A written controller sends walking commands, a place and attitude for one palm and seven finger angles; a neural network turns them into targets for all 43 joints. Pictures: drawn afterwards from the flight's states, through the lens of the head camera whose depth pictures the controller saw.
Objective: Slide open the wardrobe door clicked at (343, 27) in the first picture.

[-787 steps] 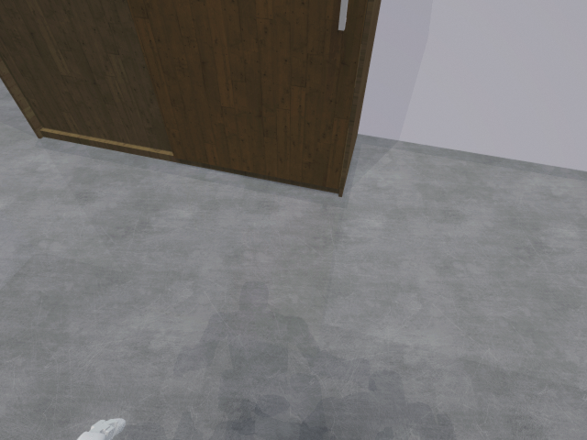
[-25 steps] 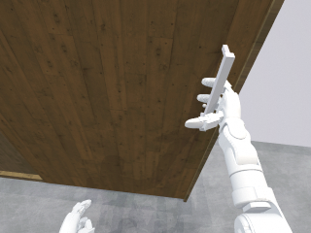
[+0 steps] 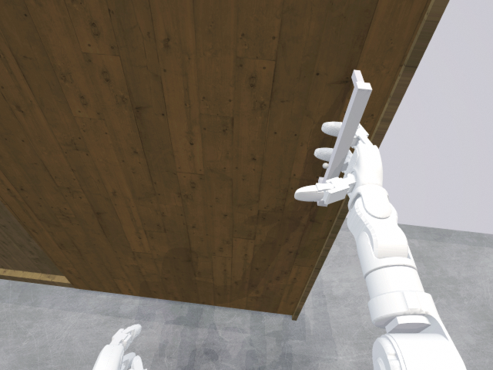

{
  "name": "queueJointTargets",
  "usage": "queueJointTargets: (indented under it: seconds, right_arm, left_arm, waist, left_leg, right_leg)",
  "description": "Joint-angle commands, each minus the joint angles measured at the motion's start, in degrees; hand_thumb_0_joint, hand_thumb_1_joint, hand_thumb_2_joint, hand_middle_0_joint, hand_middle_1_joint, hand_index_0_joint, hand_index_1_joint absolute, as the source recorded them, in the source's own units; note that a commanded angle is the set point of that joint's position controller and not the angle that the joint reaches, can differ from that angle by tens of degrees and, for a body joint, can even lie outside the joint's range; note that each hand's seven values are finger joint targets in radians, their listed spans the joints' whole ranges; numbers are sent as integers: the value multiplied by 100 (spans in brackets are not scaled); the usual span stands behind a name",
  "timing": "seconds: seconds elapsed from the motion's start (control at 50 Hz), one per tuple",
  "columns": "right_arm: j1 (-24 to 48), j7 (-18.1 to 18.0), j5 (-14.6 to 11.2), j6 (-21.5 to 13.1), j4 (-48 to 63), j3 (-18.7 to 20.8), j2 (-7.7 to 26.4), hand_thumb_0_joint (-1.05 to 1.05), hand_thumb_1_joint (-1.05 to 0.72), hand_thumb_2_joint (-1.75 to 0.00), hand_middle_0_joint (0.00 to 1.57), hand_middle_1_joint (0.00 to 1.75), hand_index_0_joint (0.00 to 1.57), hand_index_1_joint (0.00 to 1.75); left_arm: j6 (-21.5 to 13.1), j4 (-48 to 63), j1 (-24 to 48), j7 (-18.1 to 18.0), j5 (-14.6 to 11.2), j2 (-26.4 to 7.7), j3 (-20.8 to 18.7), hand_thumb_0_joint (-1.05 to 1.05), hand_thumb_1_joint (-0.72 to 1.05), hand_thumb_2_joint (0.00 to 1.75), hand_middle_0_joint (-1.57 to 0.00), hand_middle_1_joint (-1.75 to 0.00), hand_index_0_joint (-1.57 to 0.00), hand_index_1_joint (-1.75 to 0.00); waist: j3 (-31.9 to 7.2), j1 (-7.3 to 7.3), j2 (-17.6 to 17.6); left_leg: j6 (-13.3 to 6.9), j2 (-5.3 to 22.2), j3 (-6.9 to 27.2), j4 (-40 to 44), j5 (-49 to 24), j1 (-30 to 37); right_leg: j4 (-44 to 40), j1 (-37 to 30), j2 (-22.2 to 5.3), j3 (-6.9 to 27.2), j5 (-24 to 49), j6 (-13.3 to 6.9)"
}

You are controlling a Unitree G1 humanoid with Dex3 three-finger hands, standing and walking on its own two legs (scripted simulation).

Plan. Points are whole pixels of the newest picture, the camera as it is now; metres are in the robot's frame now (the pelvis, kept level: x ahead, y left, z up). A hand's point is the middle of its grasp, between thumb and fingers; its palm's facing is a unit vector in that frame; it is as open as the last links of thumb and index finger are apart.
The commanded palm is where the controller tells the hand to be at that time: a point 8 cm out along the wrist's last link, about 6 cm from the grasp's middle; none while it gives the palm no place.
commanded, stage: slide the fingers in behind the handle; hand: right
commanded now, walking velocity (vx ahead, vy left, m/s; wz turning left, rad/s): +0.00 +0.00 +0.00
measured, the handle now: (337, 146) +0.45 -0.13 +0.15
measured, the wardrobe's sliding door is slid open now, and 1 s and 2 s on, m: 0.00 0.00 0.00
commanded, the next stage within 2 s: grip the handle and tug to test in 0.02 s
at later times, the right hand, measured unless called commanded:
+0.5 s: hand (328, 164) +0.41 -0.10 +0.15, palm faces +0.03 +1.00 +0.02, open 10.5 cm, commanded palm +0.37 -0.16 +0.15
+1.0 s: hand (324, 163) +0.41 -0.10 +0.15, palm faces +0.03 +1.00 +0.01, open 5.0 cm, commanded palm +0.38 -0.16 +0.15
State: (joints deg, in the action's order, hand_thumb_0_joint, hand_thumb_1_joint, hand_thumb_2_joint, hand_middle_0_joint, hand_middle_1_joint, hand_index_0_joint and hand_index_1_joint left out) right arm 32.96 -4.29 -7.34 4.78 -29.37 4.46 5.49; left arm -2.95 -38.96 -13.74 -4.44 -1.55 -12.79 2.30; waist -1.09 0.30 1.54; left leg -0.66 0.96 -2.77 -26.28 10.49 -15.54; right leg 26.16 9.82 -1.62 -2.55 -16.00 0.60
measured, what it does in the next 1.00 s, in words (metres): stands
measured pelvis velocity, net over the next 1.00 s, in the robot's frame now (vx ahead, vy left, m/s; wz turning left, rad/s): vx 0.01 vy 0.00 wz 0.00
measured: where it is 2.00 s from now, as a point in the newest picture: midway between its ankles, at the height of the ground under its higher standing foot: outside the picture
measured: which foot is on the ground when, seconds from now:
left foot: down 0.00-1.00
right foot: down 0.00-1.00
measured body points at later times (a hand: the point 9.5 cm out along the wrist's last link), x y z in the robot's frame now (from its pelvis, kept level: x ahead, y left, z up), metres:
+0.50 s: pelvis +0.00 -0.01 +0.00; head +0.00 +0.00 +0.45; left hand +0.14 +0.22 -0.11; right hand +0.40 -0.16 +0.15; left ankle +0.04 +0.11 -0.74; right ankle -0.02 -0.13 -0.74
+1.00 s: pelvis +0.01 +0.00 +0.00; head +0.01 +0.01 +0.45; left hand +0.15 +0.23 -0.11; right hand +0.40 -0.15 +0.15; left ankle +0.04 +0.11 -0.74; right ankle -0.02 -0.13 -0.74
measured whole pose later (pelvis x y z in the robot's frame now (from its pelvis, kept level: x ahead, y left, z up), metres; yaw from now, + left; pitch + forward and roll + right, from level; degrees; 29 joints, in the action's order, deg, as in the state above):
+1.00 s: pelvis +0.01 +0.00 +0.00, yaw +0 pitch +0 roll +0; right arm 32.6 -4.1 -7.3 5.3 -28.1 3.9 5.1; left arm -2.0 -38.4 -13.3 -4.2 -1.5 -12.4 2.4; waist -1.2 0.5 1.5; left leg -0.5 0.9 -2.8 -25.9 11.0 -15.2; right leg 25.8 9.5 -1.6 -2.5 -16.5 0.5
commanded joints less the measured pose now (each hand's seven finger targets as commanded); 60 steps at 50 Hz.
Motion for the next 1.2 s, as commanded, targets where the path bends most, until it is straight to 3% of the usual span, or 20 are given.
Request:
queueJointTargets:
  seconds: [0.0, 0.1, 0.16, 0.2, 0.3, 0.34, 0.38, 0.42, 0.44, 0.48, 0.54, 0.58, 0.7, 0.74, 0.8, 0.84, 0.98, 1.1, 1.16, 1.18]
  right_arm:
    - [2770, 8, -17, -422, 1353, 124, 607, 0, 50, -30, 30, 120, 30, 120]
    - [2704, 39, -21, -482, 1294, 255, 761, 0, 50, -30, 30, 120, 30, 120]
    - [2689, 91, -38, -489, 1315, 4, 508, 0, 36, -36, 32, 122, 32, 122]
    - [2578, 102, -76, -424, 1155, 205, 678, 0, 27, -40, 32, 123, 32, 123]
    - [2991, 52, -13, -446, 1319, 22, 569, 0, 3, -50, 35, 127, 35, 127]
    - [2823, 35, -36, -494, 1336, 169, 687, 0, -6, -54, 36, 128, 36, 128]
    - [2818, 51, -52, -511, 1394, 92, 580, 0, -15, -58, 37, 129, 37, 129]
    - [2622, 50, -39, -495, 1354, 114, 550, 0, -25, -62, 38, 131, 38, 131]
    - [2382, 45, -20, -481, 1314, 265, 730, 0, -29, -64, 38, 131, 38, 131]
    - [2575, 58, -17, -442, 1487, -23, 441, 0, -39, -68, 40, 133, 40, 133]
    - [2420, 11, -11, -341, 1318, 134, 606, 0, -53, -74, 41, 135, 41, 135]
    - [2711, -8, -14, -323, 1508, 73, 558, 0, -62, -78, 42, 136, 42, 136]
    - [2706, -48, -20, -418, 1510, 55, 509, 0, -90, -90, 45, 140, 45, 140]
    - [2539, -8, -29, -418, 1338, 130, 603, 0, -90, -90, 45, 140, 45, 140]
    - [2701, 11, 14, -395, 1400, 22, 512, 0, -90, -90, 45, 140, 45, 140]
    - [2464, 1, 6, -373, 1338, 175, 649, 0, -90, -90, 45, 140, 45, 140]
    - [2589, -4, -34, -295, 1436, 174, 629, 0, -90, -90, 45, 140, 45, 140]
    - [2383, -8, -41, -288, 1436, 400, 840, 0, -90, -90, 45, 140, 45, 140]
    - [2217, 40, -39, -314, 1655, 211, 652, 0, -90, -90, 45, 140, 45, 140]
    - [2004, 31, -38, -321, 1683, 343, 760, 0, -90, -90, 45, 140, 45, 140]
  left_arm:
    - [-270, 803, 547, -55, 30, -578, -187, 0, 90, 90, -20, -30, -20, -30]
    - [-271, 801, 522, -56, 34, -597, -184, 0, 90, 90, -20, -30, -20, -30]
    - [-286, 827, 510, -28, 18, -592, -182, 0, 90, 90, -20, -30, -20, -30]
    - [-277, 794, 495, -37, 17, -624, -187, 0, 90, 90, -20, -30, -20, -30]
    - [-279, 783, 499, -46, 21, -587, -178, 0, 90, 90, -20, -30, -20, -30]
    - [-306, 809, 446, -39, 27, -620, -207, 0, 90, 90, -20, -30, -20, -30]
    - [-312, 790, 441, -24, 37, -590, -190, 0, 90, 90, -20, -30, -20, -30]
    - [-316, 788, 406, -2, 50, -603, -210, 0, 90, 90, -20, -30, -20, -30]
    - [-295, 819, 422, 0, 39, -630, -229, 0, 90, 90, -20, -30, -20, -30]
    - [-279, 830, 473, 25, 35, -576, -198, 0, 90, 90, -20, -30, -20, -30]
    - [-231, 834, 486, 5, 24, -627, -206, 0, 90, 90, -20, -30, -20, -30]
    - [-218, 844, 527, -17, 33, -591, -185, 0, 90, 90, -20, -30, -20, -30]
    - [-241, 815, 494, -32, 52, -565, -188, 0, 90, 90, -20, -30, -20, -30]
    - [-231, 823, 447, -34, 39, -602, -202, 0, 90, 90, -20, -30, -20, -30]
    - [-208, 805, 470, -20, 37, -572, -191, 0, 90, 90, -20, -30, -20, -30]
    - [-201, 839, 463, -21, 37, -603, -209, 0, 90, 90, -20, -30, -20, -30]
    - [-147, 849, 521, -29, 37, -575, -186, 0, 90, 90, -20, -30, -20, -30]
    - [-119, 871, 522, -40, 43, -588, -193, 0, 90, 90, -20, -30, -20, -30]
    - [-126, 950, 567, -7, 34, -562, -187, 0, 90, 90, -20, -30, -20, -30]
    - [-123, 949, 550, -1, 34, -571, -199, 0, 90, 90, -20, -30, -20, -30]
  waist:
    - [-1556, 17, -403]
    - [-1618, 36, -518]
    - [-1536, -13, -349]
    - [-1492, 37, -578]
    - [-1526, -58, -278]
    - [-1741, 19, -455]
    - [-1769, 16, -302]
    - [-1748, 43, -560]
    - [-1770, 124, -530]
    - [-1626, 37, -298]
    - [-1428, 50, -603]
    - [-1517, 28, -385]
    - [-1771, 47, -363]
    - [-1712, 54, -630]
    - [-1618, -3, -368]
    - [-1689, 87, -518]
    - [-1562, 28, -535]
    - [-1696, 110, -604]
    - [-1695, 130, -290]
    - [-1760, 200, -470]
  left_leg:
    - [-102, -31, 146, 278, -957, 1051]
    - [-99, -26, 157, 275, -1028, 1153]
    - [-113, -32, 116, 250, -1058, 1026]
    - [-104, -42, 121, 275, -988, 1049]
    - [-119, -40, 119, 277, -854, 925]
    - [-127, -55, 93, 203, -1049, 1068]
    - [-138, -46, 100, 165, -1275, 1109]
    - [-131, -58, 73, 133, -1377, 1134]
    - [-135, -51, 74, 131, -1404, 1215]
    - [-130, -39, 85, 159, -1365, 1079]
    - [-115, -51, 59, 217, -1118, 1040]
    - [-123, -42, 94, 223, -1099, 1031]
    - [-132, -48, 104, 169, -1305, 1150]
    - [-111, -51, 77, 177, -1342, 1208]
    - [-120, -39, 93, 200, -1311, 1097]
    - [-123, -45, 78, 183, -1361, 1213]
    - [-96, -32, 109, 238, -1341, 1169]
    - [-103, -30, 144, 244, -1447, 1346]
    - [-126, -21, 120, 210, -1510, 1336]
    - [-136, -31, 114, 193, -1591, 1436]
  right_leg:
    - [-381, 161, 139, 23, 916, -186]
    - [-397, 210, 128, 21, 949, -184]
    - [-393, 116, 106, 48, 1036, -167]
    - [-405, 227, 108, 54, 929, -169]
    - [-387, 122, 122, 77, 895, -164]
    - [-359, 64, 103, 101, 1112, -154]
    - [-346, 61, 114, 82, 1278, -138]
    - [-343, 89, 96, 87, 1359, -137]
    - [-351, 89, 79, 73, 1438, -131]
    - [-345, 62, 99, 49, 1365, -131]
    - [-393, 144, 77, 84, 1177, -145]
    - [-384, 109, 106, 71, 1147, -152]
    - [-337, 12, 113, 62, 1314, -144]
    - [-355, 59, 89, 76, 1349, -150]
    - [-350, 67, 114, 44, 1269, -150]
    - [-356, 75, 96, 55, 1356, -150]
    - [-358, 133, 122, 28, 1239, -177]
    - [-371, 164, 128, 2, 1291, -185]
    - [-374, 63, 126, -12, 1394, -163]
    - [-373, 99, 113, -10, 1462, -161]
